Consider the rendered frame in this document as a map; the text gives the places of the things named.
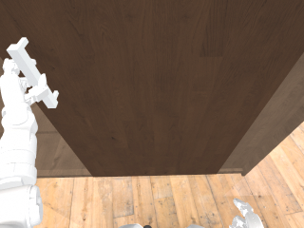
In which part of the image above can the left robot forearm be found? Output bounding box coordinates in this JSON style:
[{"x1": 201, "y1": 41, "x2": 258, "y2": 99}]
[{"x1": 0, "y1": 102, "x2": 38, "y2": 190}]

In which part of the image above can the wardrobe door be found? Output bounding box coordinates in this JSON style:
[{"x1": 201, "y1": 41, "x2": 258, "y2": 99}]
[
  {"x1": 0, "y1": 0, "x2": 304, "y2": 178},
  {"x1": 220, "y1": 52, "x2": 304, "y2": 169}
]

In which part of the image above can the handle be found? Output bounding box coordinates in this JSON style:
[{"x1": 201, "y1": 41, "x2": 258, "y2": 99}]
[{"x1": 7, "y1": 37, "x2": 59, "y2": 108}]

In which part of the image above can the robot right hand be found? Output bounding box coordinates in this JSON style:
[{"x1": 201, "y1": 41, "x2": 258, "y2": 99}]
[{"x1": 229, "y1": 198, "x2": 264, "y2": 228}]

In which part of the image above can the left robot upper arm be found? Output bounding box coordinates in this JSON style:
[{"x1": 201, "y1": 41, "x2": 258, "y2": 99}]
[{"x1": 0, "y1": 184, "x2": 44, "y2": 228}]

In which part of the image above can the robot left hand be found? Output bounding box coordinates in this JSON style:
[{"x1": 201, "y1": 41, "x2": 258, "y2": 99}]
[{"x1": 0, "y1": 58, "x2": 49, "y2": 106}]

